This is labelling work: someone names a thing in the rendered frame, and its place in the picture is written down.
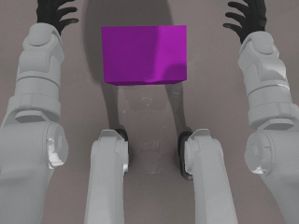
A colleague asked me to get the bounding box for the left robot forearm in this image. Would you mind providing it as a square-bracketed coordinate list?
[0, 22, 64, 131]

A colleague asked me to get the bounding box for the right robot forearm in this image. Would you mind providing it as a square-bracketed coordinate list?
[237, 31, 299, 132]

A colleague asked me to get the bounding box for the robot left hand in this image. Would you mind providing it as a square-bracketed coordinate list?
[36, 0, 79, 36]

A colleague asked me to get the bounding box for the left robot foot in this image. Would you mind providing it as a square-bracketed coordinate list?
[114, 129, 129, 175]

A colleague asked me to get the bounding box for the right robot upper arm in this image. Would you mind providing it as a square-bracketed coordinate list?
[244, 129, 299, 224]

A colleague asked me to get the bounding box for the robot right hand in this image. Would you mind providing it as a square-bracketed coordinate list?
[222, 0, 267, 45]

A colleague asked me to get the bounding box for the right robot foot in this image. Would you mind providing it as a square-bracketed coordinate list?
[178, 131, 193, 181]

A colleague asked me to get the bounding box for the carton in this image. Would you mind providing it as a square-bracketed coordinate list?
[101, 25, 187, 86]

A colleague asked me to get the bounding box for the robot foot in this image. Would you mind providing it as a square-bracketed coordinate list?
[178, 131, 193, 181]
[114, 129, 129, 175]

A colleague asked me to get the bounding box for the left robot upper arm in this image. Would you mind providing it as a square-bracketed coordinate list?
[0, 120, 69, 224]

